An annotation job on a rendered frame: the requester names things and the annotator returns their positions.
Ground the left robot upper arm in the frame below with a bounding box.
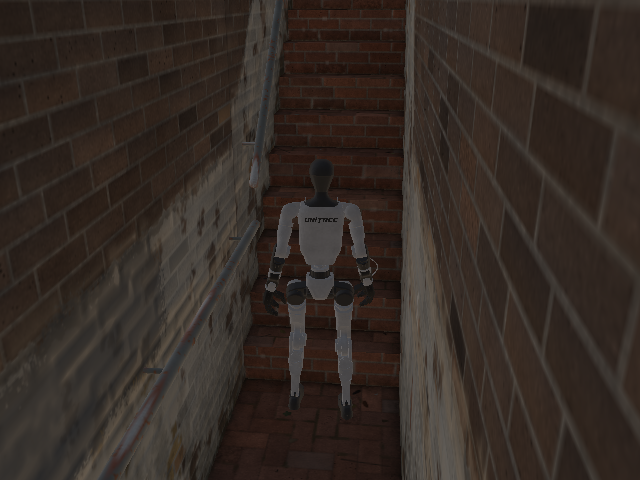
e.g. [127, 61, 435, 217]
[274, 202, 301, 259]

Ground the robot right forearm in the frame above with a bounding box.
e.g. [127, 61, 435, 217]
[356, 243, 373, 286]

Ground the right robot hand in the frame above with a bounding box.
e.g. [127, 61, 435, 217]
[354, 282, 375, 307]

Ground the robot left forearm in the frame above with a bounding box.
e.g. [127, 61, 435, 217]
[265, 243, 285, 292]

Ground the left robot hand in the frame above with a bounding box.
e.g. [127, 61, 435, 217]
[263, 288, 286, 316]

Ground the robot left shin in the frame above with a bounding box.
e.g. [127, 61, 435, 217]
[288, 332, 304, 397]

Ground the left robot foot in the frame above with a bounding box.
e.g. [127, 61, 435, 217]
[288, 383, 304, 410]

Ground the right robot upper arm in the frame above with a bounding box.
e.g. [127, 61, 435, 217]
[342, 202, 367, 259]

